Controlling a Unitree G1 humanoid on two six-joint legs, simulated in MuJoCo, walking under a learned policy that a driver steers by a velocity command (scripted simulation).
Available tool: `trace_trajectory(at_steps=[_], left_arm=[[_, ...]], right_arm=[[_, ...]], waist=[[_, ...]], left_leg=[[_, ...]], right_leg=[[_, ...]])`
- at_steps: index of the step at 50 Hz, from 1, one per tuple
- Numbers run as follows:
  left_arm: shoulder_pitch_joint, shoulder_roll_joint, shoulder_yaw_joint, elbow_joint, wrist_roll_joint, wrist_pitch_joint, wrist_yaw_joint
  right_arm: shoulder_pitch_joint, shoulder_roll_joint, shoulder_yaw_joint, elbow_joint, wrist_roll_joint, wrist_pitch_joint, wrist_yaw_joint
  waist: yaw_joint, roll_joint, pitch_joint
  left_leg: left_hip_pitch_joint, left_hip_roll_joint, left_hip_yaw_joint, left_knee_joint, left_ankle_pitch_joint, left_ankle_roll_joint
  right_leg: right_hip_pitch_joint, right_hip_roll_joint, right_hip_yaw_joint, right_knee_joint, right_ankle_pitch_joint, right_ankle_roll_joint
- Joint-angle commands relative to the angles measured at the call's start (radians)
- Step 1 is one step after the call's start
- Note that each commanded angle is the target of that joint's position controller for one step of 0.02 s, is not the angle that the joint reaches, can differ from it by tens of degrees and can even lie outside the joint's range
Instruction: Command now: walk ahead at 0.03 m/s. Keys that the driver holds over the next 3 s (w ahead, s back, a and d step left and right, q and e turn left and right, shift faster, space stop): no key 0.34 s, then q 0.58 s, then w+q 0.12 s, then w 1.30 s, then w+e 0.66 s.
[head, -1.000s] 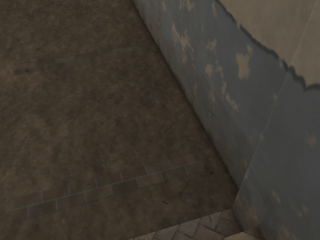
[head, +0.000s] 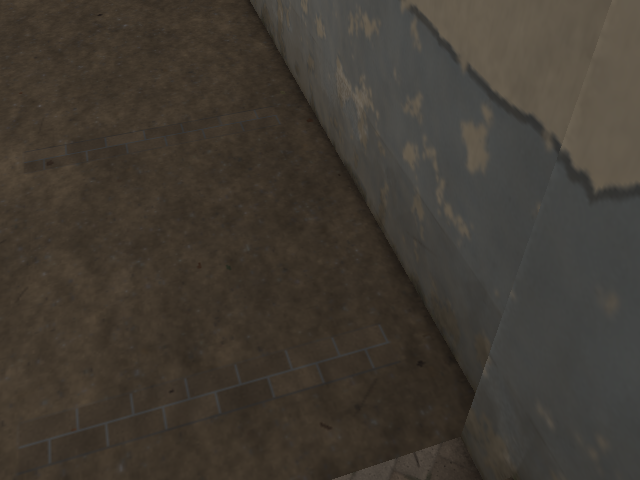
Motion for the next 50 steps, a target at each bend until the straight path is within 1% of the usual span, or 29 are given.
trace_trajectory(at_steps=[1,12,13,18,19,20,21,23,25,26,28,30,32,33,34,36,37,39,40,41,42,43,44,45,46,47,48,49,50], left_arm=[[0.023,0.075,0.007,-0.017,0.002,0.002,0.0],[0.025,0.082,0.006,-0.012,0.006,0.002,-0.009],[0.043,0.079,0.005,-0.005,0.008,0.004,-0.015],[0.046,0.086,0.005,-0.012,0.012,0.002,-0.017],[0.091,0.049,-0.001,0.032,0.12,-0.01,-0.123],[0.124,0.098,0.023,0.032,0.111,-0.029,-0.155],[0.115,0.126,0.04,0.02,0.091,-0.048,-0.154],[0.091,0.143,0.063,-0.024,0.08,-0.075,-0.125],[0.095,0.19,0.093,-0.086,0.095,-0.073,-0.081],[0.175,0.195,0.099,-0.088,0.096,-0.069,-0.062],[0.322,0.208,0.121,-0.097,0.119,-0.086,-0.005],[0.341,0.163,0.12,-0.125,0.11,-0.101,0.028],[0.273,0.131,0.102,-0.181,0.123,-0.124,0.022],[0.233,0.105,0.086,-0.19,0.165,-0.133,0.02],[0.155,0.115,0.079,-0.243,0.138,-0.147,0.016],[0.154,0.188,0.089,-0.252,0.14,-0.164,0.03],[0.182,0.195,0.087,-0.257,0.138,-0.169,0.047],[0.211,0.211,0.093,-0.282,0.147,-0.177,0.07],[0.252,0.195,0.099,-0.265,0.121,-0.176,0.07],[0.3,0.231,0.099,-0.276,0.148,-0.185,0.07],[0.297,0.233,0.123,-0.248,0.103,-0.177,0.06],[0.343,0.268,0.134,-0.247,0.093,-0.166,0.058],[0.239,0.297,0.137,-0.316,0.156,-0.178,0.049],[0.118,0.131,0.103,-0.437,0.129,-0.187,0.024],[0.043,0.101,0.075,-0.581,0.054,-0.184,0.017],[-0.003,0.079,0.061,-0.563,0.032,-0.153,-0.002],[0.038,0.174,0.092,-0.537,0.061,-0.123,-0.014],[0.094,0.243,0.115,-0.511,0.094,-0.098,-0.012],[0.168,0.223,0.106,-0.467,0.134,-0.074,-0.015]], right_arm=[[0.058,-0.072,-0.012,-0.013,0.0,-0.009,0.002],[0.051,-0.096,-0.027,-0.013,-0.003,-0.012,0.011],[0.07,-0.091,-0.027,-0.004,-0.006,-0.011,0.016],[0.078,-0.089,-0.032,0.001,-0.005,-0.015,0.021],[0.041,-0.132,-0.052,0.007,-0.093,0.005,0.095],[0.047,-0.149,-0.065,-0.005,-0.097,0.003,0.116],[0.033,-0.148,-0.072,-0.021,-0.089,-0.007,0.109],[0.03,-0.124,-0.075,-0.048,-0.083,-0.025,0.073],[-0.004,-0.101,-0.068,-0.102,-0.065,-0.041,0.024],[0.014,-0.101,-0.066,-0.123,-0.049,-0.045,0.003],[-0.068,-0.14,-0.069,-0.192,-0.06,-0.04,-0.04],[-0.056,-0.12,-0.051,-0.212,-0.079,-0.025,-0.042],[0.062,-0.142,-0.065,-0.183,-0.087,-0.036,-0.004],[0.133,-0.115,-0.058,-0.167,-0.1,-0.04,0.026],[0.144,-0.129,-0.071,-0.192,-0.092,-0.047,0.044],[0.076,-0.111,-0.073,-0.258,-0.085,-0.043,0.075],[0.024,-0.111,-0.077,-0.296,-0.084,-0.042,0.078],[-0.015,-0.094,-0.077,-0.337,-0.097,-0.033,0.067],[-0.038,-0.085,-0.076,-0.343,-0.092,-0.012,0.051],[0.014,-0.079,-0.087,-0.322,-0.12,-0.014,0.038],[0.003,-0.095,-0.094,-0.342,-0.094,-0.01,0.023],[0.05,-0.137,-0.131,-0.306,-0.088,-0.017,0.005],[0.256,-0.171,-0.163,-0.231,-0.108,-0.042,-0.004],[0.499,-0.316,-0.195,-0.172,-0.124,-0.074,-0.033],[0.611,-0.368,-0.179,-0.156,-0.211,-0.111,0.0],[0.545,-0.294,-0.155,-0.114,-0.199,-0.146,0.055],[0.408,-0.256,-0.142,-0.133,-0.113,-0.167,0.096],[0.225,-0.224,-0.122,-0.17,-0.066,-0.162,0.127],[0.096,-0.206,-0.111,-0.197,-0.052,-0.149,0.135]], waist=[[0.007,-0.011,0.049],[0.012,-0.006,0.068],[0.014,-0.008,0.105],[0.016,-0.008,0.08],[0.033,0.038,0.207],[0.033,-0.03,0.126],[0.035,-0.043,0.11],[0.029,-0.059,0.036],[0.035,-0.05,-0.045],[0.052,-0.072,-0.084],[0.134,-0.095,-0.027],[0.128,-0.035,0.004],[0.074,-0.115,0.03],[0.031,-0.13,0.046],[0.003,-0.077,0.05],[0.016,-0.128,0.073],[0.037,-0.157,0.075],[0.066,-0.171,0.073],[0.091,-0.18,0.091],[0.087,-0.24,0.057],[0.099,-0.154,0.035],[0.085,-0.138,0.019],[-0.033,-0.131,-0.054],[-0.124,0.138,-0.278],[-0.19,0.034,-0.151],[-0.191,0.048,0.149],[-0.096,0.07,0.133],[0.016,0.046,0.11],[0.074,0.061,0.104]], left_leg=[[-0.115,0.116,-0.111,-0.061,0.23,0.002],[-0.125,0.123,-0.115,-0.085,0.176,0.005],[-0.15,0.123,-0.116,-0.089,0.159,0.01],[-0.15,0.117,-0.119,-0.087,0.143,0.02],[-0.267,0.014,-0.034,0.003,0.078,0.007],[-0.275,0.012,-0.057,0.022,0.069,0.018],[-0.295,0.008,-0.064,0.059,0.061,0.032],[-0.323,0.014,-0.079,0.133,0.057,0.053],[-0.374,0.016,-0.112,0.244,0.135,0.049],[-0.457,0.016,-0.133,0.315,0.08,0.035],[-0.715,0.029,-0.158,0.594,-0.251,-0.016],[-0.778,0.06,-0.147,0.61,-0.21,-0.031],[-0.655,-0.019,-0.075,0.967,-0.139,0.0],[-0.609,-0.029,-0.088,1.17,-0.018,0.027],[-0.577,-0.025,-0.03,1.065,0.0,0.034],[-0.498,-0.007,0.059,0.896,0.025,0.018],[-0.488,-0.004,0.08,0.85,0.03,0.013],[-0.474,0.01,0.082,0.693,0.089,0.001],[-0.554,0.058,0.02,0.439,0.048,0.008],[-0.411,-0.005,0.065,0.699,0.192,-0.016],[-0.502,0.049,-0.011,0.267,-0.026,-0.01],[-0.312,-0.053,0.088,0.207,0.028,0.012],[0.027,-0.097,0.086,0.392,0.283,0.001],[0.355,0.095,-0.276,0.174,0.631,0.176],[0.255,0.41,-0.76,0.061,0.577,0.423],[0.121,0.42,-0.727,-0.023,0.246,0.438],[-0.021,0.362,-0.65,-0.025,0.051,0.406],[-0.236,0.282,-0.513,-0.008,-0.102,0.365],[-0.478,0.201,-0.409,0.015,-0.197,0.31]], right_leg=[[0.067,-0.218,0.212,-0.038,0.354,0.024],[0.034,-0.212,0.226,-0.086,0.236,0.038],[0.018,-0.211,0.231,-0.083,0.204,0.033],[0.023,-0.212,0.232,-0.085,0.166,0.033],[-0.016,-0.179,0.155,-0.002,0.052,0.013],[0.002,-0.18,0.153,0.04,0.026,-0.002],[-0.021,-0.2,0.173,0.054,0.016,-0.028],[-0.018,-0.268,0.233,0.062,0.036,-0.107],[0.016,-0.369,0.33,0.081,0.22,-0.214],[0.086,-0.453,0.403,0.072,0.272,-0.275],[0.103,-0.596,0.486,-0.004,0.25,-0.362],[0.042,-0.571,0.392,-0.067,0.111,-0.318],[-0.212,-0.455,0.207,-0.055,-0.008,-0.264],[-0.328,-0.444,0.141,0.004,0.005,-0.217],[-0.418,-0.396,0.041,0.023,-0.099,-0.183],[-0.478,-0.367,-0.036,0.041,-0.25,-0.092],[-0.479,-0.389,-0.03,0.062,-0.29,-0.069],[-0.454,-0.462,0.014,0.119,-0.292,-0.051],[-0.334,-0.529,0.098,0.108,-0.303,-0.057],[-0.44,-0.596,0.14,0.206,-0.127,-0.073],[-0.275,-0.605,0.166,0.182,-0.216,-0.058],[-0.349,-0.572,0.147,0.256,-0.263,-0.041],[-0.606,-0.526,0.05,0.518,-0.232,-0.017],[-0.838,-0.296,-0.018,0.791,-0.553,0.028],[-1.049,-0.091,0.236,0.884,-0.588,0.097],[-1.257,-0.1,0.406,0.844,-0.423,0.06],[-1.167,-0.14,0.362,0.879,-0.334,0.034],[-1.038,-0.157,0.272,0.973,-0.266,0.015],[-0.906,-0.163,0.206,1.104,-0.154,0.009]])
